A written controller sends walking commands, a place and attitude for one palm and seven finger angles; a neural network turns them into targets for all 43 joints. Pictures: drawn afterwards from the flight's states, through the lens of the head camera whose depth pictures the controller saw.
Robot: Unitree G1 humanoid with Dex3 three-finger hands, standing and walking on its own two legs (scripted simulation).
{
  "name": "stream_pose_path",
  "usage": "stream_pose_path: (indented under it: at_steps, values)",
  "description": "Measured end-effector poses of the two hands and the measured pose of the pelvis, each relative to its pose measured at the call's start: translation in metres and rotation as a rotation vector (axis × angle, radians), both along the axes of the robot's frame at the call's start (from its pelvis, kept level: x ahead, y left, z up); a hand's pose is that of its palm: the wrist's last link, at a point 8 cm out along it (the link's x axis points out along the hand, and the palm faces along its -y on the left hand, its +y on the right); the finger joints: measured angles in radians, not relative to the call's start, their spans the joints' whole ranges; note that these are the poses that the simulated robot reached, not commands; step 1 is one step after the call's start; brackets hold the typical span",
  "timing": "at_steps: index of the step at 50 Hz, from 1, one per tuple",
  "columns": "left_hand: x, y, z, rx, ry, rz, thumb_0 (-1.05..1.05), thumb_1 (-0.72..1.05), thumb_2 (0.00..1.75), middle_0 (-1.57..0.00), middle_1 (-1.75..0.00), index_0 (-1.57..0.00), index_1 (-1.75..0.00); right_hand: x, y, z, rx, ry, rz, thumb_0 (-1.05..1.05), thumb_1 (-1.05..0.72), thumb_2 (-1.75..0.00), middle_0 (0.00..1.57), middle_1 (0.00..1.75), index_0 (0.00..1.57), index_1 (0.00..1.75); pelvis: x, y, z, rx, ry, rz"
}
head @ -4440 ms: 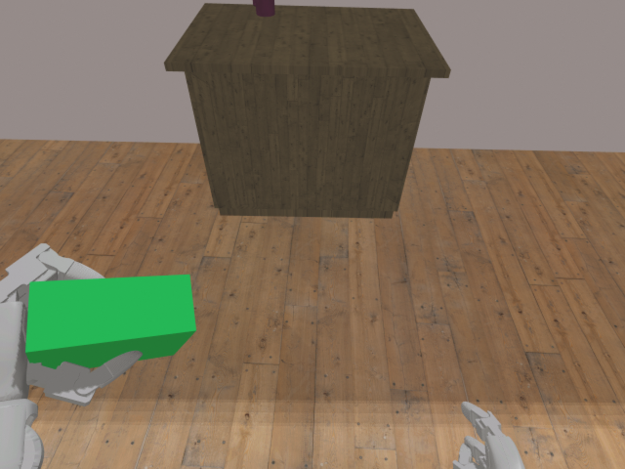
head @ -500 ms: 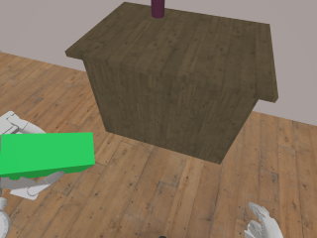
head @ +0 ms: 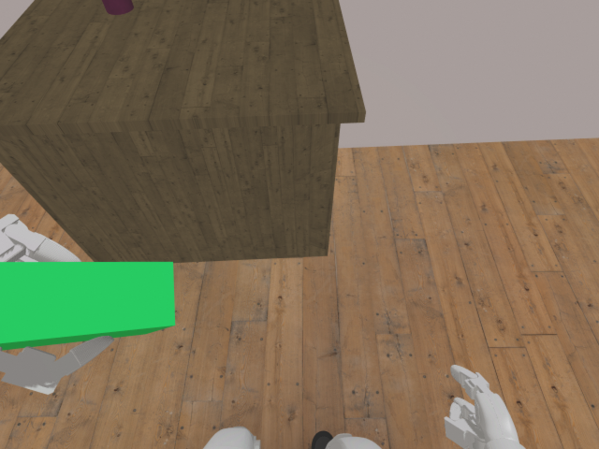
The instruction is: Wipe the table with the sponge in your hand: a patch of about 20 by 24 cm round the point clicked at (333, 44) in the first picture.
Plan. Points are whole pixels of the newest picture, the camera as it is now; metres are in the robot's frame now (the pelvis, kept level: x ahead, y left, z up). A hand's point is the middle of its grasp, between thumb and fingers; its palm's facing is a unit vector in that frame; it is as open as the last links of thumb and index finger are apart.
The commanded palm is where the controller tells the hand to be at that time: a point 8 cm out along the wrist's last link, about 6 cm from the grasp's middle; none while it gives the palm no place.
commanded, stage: turn to face it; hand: left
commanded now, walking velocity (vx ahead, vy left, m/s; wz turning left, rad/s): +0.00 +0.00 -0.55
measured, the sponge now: (111, 304) +0.23 +0.19 +0.15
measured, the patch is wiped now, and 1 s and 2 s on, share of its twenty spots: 0.00 0.00 0.00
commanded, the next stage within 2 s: take the last steps up to it in 0.48 s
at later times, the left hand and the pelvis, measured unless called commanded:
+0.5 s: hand (169, 300) +0.23 +0.13 +0.17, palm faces +0.16 -0.86 -0.48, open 9.9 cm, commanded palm +0.16 +0.20 +0.18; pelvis -0.06 -0.04 -0.01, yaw -13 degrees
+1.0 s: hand (145, 332) +0.20 +0.14 +0.17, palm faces +0.19 -0.89 -0.41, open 9.9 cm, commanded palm +0.16 +0.18 +0.18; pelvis -0.07 -0.04 +0.01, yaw -16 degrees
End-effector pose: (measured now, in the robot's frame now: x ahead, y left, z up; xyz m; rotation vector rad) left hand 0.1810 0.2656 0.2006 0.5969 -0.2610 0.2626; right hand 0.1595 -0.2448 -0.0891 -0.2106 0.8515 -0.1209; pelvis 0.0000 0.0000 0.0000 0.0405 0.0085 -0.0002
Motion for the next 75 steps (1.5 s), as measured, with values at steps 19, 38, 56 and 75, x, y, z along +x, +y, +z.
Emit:
stream_pose_path:
  at_steps: [19,38,56,75]
  values:
    - [0.006,-0.038,-0.014,-0.082,-0.027,-0.104,-0.01,-0.47,0.99,-0.77,-1.33,-0.78,-1.33,-0.078,0.001,0.007,0.077,-0.099,-0.129,0.01,-0.91,-0.90,0.20,0.30,0.20,0.30,-0.036,-0.015,0.000,-0.064,-0.014,-0.205]
    - [-0.010,-0.094,-0.007,-0.020,-0.032,-0.296,-0.01,-0.47,0.99,-0.76,-1.33,-0.78,-1.33,-0.190,-0.088,0.014,-0.103,0.012,-0.361,0.02,-0.91,-0.90,0.20,0.30,0.20,0.30,-0.077,-0.038,0.001,-0.035,0.014,-0.288]
    - [-0.003,-0.101,-0.019,-0.086,-0.060,-0.214,-0.01,-0.47,0.99,-0.76,-1.33,-0.77,-1.33,-0.147,-0.048,-0.015,0.054,-0.053,-0.254,0.02,-0.90,-0.90,0.20,0.30,0.20,0.30,-0.069,-0.049,-0.006,-0.064,-0.012,-0.258]
    - [0.085,-0.056,-0.012,-0.071,-0.094,-0.220,-0.01,-0.47,0.99,-0.76,-1.33,-0.77,-1.34,-0.066,-0.033,0.009,-0.022,-0.096,-0.318,0.02,-0.91,-0.90,0.20,0.30,0.20,0.30,0.007,-0.011,-0.002,-0.034,-0.002,-0.273]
